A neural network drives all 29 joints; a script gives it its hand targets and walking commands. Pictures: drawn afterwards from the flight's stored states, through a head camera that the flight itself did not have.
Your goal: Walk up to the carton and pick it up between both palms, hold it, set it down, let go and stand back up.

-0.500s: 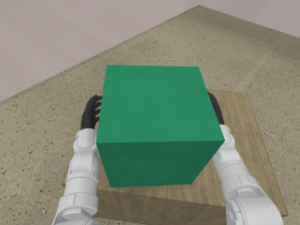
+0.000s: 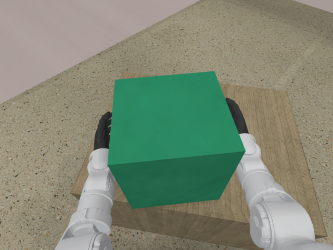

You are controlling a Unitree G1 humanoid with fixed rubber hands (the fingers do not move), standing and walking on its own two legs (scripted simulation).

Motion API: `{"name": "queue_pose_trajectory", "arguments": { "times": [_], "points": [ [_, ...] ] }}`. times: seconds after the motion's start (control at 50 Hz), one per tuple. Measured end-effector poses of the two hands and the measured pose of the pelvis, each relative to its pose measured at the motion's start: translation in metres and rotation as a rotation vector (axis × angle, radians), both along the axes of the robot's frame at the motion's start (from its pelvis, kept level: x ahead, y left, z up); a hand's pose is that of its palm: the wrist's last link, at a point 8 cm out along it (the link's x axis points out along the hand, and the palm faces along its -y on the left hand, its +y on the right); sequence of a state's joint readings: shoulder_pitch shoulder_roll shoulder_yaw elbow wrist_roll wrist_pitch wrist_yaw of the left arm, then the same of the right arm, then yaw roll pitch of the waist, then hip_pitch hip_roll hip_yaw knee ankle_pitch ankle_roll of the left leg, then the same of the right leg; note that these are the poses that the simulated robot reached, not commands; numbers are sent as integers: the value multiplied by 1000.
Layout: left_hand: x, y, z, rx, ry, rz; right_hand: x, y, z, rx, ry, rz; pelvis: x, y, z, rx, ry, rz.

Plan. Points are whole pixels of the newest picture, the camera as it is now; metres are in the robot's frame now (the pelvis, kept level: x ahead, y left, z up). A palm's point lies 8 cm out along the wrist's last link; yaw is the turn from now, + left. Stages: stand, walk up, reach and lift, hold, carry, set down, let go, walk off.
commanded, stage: set down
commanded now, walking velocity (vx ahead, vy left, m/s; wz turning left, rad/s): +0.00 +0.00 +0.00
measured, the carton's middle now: (170, 144) +0.38 +0.02 +0.00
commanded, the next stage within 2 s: none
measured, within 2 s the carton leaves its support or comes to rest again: neither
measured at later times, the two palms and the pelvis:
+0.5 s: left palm (111, 152) +0.35 +0.18 -0.02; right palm (231, 131) +0.43 -0.15 +0.00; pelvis +0.01 -0.01 -0.01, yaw -1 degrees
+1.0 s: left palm (112, 158) +0.35 +0.18 -0.04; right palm (229, 136) +0.43 -0.15 -0.03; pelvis +0.00 +0.00 -0.02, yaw -2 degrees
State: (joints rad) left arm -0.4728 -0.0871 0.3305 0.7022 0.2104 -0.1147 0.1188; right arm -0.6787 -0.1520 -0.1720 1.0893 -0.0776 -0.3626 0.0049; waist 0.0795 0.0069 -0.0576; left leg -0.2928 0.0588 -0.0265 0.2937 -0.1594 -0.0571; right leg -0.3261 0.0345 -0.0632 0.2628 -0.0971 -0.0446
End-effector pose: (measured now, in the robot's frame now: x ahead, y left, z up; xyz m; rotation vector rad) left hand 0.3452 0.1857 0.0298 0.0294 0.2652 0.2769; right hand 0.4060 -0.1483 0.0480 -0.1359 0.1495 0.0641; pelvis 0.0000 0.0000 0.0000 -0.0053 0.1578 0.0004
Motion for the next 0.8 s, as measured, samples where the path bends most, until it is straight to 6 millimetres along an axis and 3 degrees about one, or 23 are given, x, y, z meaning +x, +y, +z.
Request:
{"name": "queue_pose_trajectory", "arguments": {
  "times": [0.38, 0.64, 0.8],
  "points": [
    [8, -6, -39, -33, 30, 52, 23, -3, -35, -8, 37, 46, 5, -5, -6, 0, 181, -12],
    [3, -7, -70, -50, 76, 85, 29, -2, -69, -7, 89, 75, 10, -4, -12, -1, 281, -19],
    [2, -9, -73, -67, 51, 101, 30, -4, -75, -14, 71, 88, 6, -2, -15, -2, 311, -22]
  ]
}}
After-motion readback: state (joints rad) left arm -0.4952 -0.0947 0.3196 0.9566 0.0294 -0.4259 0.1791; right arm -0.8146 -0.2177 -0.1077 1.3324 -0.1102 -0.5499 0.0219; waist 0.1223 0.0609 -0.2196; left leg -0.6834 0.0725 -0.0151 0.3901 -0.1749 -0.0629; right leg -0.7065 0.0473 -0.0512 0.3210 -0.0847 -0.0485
